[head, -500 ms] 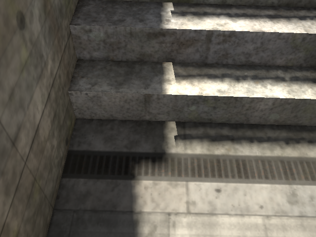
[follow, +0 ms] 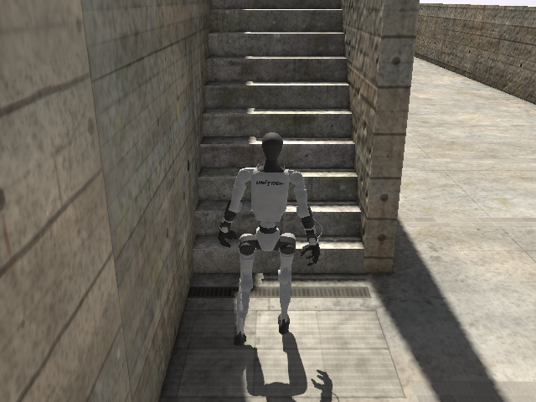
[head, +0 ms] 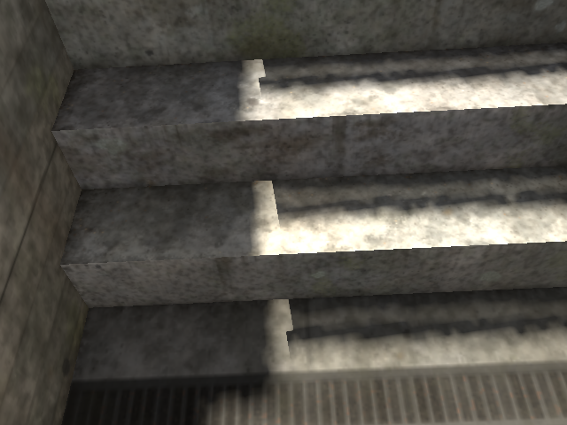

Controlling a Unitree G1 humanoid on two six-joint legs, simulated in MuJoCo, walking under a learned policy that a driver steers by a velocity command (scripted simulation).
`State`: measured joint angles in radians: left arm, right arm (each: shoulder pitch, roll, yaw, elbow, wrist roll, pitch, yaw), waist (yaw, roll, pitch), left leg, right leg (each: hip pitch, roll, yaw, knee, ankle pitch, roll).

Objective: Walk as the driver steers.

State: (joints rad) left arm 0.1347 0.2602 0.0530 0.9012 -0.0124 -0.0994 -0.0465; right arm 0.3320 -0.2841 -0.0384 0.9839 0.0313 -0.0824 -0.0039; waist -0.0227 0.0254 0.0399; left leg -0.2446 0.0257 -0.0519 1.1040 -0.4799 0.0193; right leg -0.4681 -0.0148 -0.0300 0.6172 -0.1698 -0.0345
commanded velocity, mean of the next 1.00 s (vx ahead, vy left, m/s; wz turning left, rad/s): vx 0.37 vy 0.00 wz -0.17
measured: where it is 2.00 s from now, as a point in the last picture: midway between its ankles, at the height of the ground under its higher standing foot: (304, 416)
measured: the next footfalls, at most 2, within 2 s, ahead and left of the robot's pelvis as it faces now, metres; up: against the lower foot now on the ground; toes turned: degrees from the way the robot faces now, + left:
left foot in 0.52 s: +0.46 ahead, +0.14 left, +0.00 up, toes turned +1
right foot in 0.98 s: +0.53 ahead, -0.12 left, +0.00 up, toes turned -12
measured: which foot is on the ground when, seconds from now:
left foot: up 0.00-0.50, down 0.52-0.98, up 1.00-1.00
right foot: down 0.00-0.52, up 0.54-0.96, down 0.98-1.00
